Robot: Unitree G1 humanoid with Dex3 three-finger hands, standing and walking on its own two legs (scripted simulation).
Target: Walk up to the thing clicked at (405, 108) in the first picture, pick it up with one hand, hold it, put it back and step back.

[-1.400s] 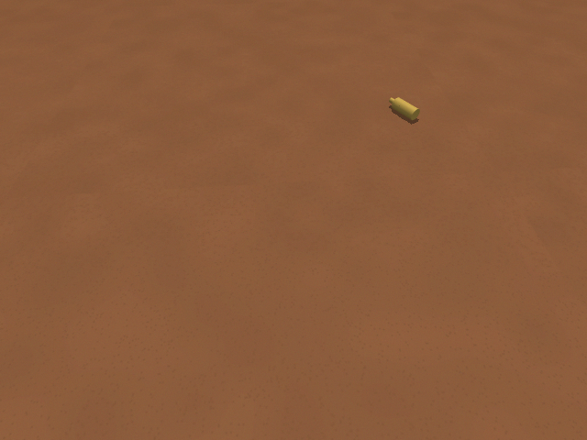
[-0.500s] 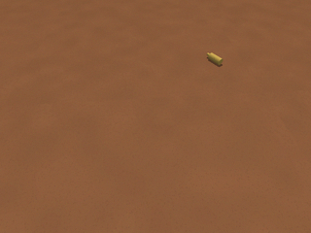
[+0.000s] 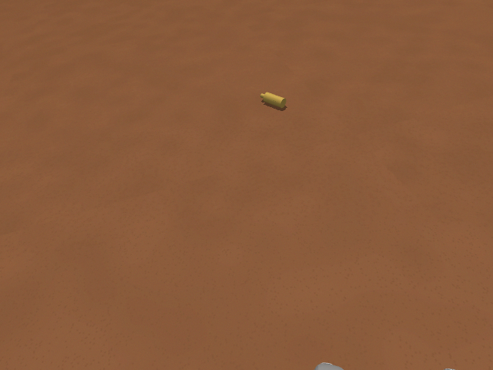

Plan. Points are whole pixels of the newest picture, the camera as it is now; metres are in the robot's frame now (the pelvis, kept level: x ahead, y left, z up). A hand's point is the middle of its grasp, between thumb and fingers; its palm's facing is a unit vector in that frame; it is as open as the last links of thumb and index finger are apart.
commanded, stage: walk up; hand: left
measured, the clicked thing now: (272, 99) +2.04 -0.11 -0.73
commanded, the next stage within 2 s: none
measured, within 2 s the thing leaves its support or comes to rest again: neither
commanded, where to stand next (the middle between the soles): +1.53 -0.03 m, yaw -43 degrees
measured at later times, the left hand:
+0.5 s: hand (159, 287) +0.32 +0.23 -0.15, palm faces -0.24 -0.90 -0.37, open 7.4 cm
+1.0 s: hand (224, 139) +0.80 +0.10 -0.12, palm faces -0.48 -0.76 -0.43, open 7.4 cm
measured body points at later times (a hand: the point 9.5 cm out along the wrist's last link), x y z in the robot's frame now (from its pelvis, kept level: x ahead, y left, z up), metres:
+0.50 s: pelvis +0.26 -0.04 -0.01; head +0.28 -0.05 +0.44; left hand +0.34 +0.27 -0.12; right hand +0.32 -0.39 -0.10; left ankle +0.46 +0.06 -0.72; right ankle +0.10 -0.16 -0.73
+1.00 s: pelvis +0.54 -0.07 -0.02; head +0.54 -0.10 +0.43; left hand +0.82 +0.14 -0.09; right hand +0.39 -0.35 -0.15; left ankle +0.46 +0.06 -0.73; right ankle +0.61 -0.21 -0.74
